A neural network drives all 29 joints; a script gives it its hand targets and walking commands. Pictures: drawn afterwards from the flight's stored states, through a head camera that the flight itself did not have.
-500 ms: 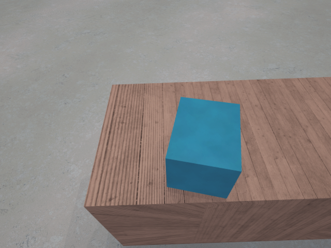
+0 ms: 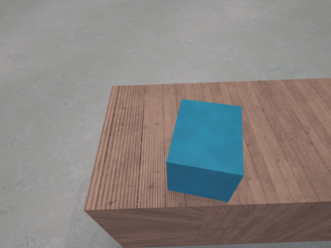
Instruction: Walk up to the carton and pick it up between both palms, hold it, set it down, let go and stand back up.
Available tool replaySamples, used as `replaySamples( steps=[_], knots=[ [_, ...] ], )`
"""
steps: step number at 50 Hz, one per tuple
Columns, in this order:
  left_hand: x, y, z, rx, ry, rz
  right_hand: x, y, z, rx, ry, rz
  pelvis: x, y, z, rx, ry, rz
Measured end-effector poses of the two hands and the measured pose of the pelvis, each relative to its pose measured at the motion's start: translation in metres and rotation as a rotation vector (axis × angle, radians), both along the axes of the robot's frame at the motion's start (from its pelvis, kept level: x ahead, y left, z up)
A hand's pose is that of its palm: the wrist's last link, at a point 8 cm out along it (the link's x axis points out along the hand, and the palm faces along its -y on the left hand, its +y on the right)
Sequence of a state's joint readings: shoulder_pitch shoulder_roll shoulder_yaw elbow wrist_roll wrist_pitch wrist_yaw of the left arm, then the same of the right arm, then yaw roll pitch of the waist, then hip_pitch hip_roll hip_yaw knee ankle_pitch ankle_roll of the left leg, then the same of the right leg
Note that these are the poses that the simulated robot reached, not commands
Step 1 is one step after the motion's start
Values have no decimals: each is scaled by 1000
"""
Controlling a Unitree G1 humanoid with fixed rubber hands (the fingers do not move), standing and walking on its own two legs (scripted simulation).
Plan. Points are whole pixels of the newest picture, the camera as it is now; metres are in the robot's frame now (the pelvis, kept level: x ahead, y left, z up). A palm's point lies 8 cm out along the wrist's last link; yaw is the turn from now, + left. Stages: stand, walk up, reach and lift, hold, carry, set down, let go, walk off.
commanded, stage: stand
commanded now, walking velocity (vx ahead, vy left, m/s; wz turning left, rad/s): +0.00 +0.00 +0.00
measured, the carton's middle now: (204, 148) +0.41 -0.08 -0.06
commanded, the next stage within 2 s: none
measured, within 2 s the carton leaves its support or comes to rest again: neither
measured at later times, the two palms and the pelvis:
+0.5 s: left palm out of the picture +0.00 +0.24 -0.14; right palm out of the picture +0.01 -0.24 -0.13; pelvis +0.00 +0.00 +0.00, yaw +0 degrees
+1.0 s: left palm out of the picture -0.01 +0.23 -0.14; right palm out of the picture +0.00 -0.23 -0.14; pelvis +0.00 +0.00 +0.00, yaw +0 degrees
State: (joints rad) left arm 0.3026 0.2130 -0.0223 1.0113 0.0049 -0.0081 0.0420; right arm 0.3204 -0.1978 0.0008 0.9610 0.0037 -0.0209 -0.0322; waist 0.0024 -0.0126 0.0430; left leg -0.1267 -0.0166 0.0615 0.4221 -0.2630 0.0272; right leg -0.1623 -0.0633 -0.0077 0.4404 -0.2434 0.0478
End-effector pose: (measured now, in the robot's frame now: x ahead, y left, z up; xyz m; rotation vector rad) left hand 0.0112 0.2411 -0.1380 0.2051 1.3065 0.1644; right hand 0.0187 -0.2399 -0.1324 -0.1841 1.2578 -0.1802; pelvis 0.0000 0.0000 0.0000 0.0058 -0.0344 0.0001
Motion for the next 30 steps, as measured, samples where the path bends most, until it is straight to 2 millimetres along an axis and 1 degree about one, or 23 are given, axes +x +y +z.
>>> replaySamples(
  steps=[30],
  knots=[
    [-10,-5,-3,-9,42,11,-11,5,-3,9,43,-13,1,0,1,1,-2,2]
  ],
)
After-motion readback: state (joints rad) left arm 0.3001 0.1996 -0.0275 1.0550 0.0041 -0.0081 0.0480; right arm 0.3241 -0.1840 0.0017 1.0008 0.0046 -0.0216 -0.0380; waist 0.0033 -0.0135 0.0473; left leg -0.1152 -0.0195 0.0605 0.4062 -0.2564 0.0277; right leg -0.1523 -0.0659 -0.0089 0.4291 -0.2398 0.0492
